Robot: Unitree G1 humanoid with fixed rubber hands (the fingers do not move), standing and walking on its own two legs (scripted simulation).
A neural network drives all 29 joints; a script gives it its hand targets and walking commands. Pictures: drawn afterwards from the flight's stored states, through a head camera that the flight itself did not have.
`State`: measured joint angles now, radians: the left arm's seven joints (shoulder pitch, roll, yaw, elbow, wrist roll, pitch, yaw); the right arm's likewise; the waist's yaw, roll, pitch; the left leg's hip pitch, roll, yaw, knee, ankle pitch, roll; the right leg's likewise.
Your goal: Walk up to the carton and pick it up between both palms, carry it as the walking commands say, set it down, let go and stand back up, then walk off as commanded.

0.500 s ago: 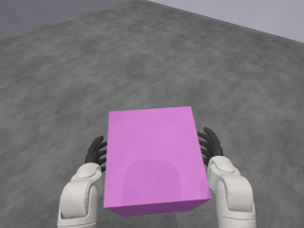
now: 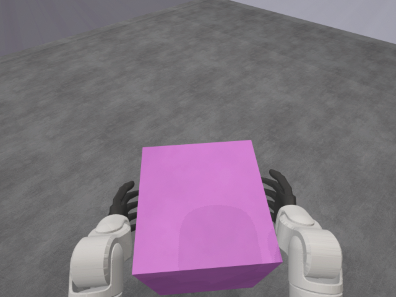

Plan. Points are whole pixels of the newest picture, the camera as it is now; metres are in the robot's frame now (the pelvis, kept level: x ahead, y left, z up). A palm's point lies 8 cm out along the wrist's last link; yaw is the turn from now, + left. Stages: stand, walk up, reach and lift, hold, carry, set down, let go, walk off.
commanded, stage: carry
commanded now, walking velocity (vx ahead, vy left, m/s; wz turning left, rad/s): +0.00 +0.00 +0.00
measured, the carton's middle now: (202, 223) +0.27 -0.01 +0.03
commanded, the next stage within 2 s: none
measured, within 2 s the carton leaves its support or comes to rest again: neither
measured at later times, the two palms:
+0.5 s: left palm (107, 255) +0.20 +0.16 +0.06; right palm (274, 230) +0.23 -0.13 +0.07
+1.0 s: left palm (114, 258) +0.20 +0.15 +0.04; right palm (271, 235) +0.23 -0.13 +0.04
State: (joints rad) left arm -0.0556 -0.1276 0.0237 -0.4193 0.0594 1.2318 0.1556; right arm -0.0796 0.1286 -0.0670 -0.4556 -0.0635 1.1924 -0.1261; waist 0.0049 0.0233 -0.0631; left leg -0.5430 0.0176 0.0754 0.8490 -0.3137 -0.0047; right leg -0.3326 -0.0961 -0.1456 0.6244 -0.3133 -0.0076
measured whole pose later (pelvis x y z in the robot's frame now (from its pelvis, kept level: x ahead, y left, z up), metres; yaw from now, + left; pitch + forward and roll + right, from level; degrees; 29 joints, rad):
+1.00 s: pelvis -0.04 +0.00 +0.00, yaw +3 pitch +3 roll +1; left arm -0.05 -0.13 0.05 -0.06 0.08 0.88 0.14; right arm -0.08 0.13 -0.11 -0.09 -0.06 0.84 -0.10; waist 0.01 0.02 -0.09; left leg -0.44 0.05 0.07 0.53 -0.13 -0.01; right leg -0.37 -0.08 -0.14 0.63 -0.31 0.00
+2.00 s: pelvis -0.04 +0.00 +0.00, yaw +3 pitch +3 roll +1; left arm -0.05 -0.13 0.06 0.03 0.09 0.78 0.13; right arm -0.08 0.13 -0.11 0.00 -0.06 0.74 -0.10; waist 0.01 0.02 -0.09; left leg -0.44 0.05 0.07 0.52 -0.13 -0.01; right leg -0.37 -0.08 -0.14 0.63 -0.31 0.00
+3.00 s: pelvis -0.04 +0.00 +0.00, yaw +3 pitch +3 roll +1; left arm -0.06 -0.13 0.06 0.00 0.09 0.81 0.12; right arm -0.08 0.13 -0.11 -0.03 -0.06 0.77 -0.11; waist 0.01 0.02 -0.09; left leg -0.44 0.05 0.07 0.52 -0.13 -0.01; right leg -0.37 -0.08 -0.14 0.63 -0.31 0.00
